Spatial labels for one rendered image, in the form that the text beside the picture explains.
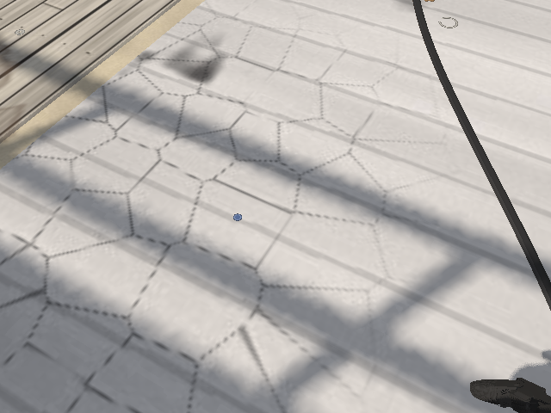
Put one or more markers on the right robot hand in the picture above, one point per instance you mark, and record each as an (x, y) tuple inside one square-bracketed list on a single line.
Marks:
[(520, 394)]

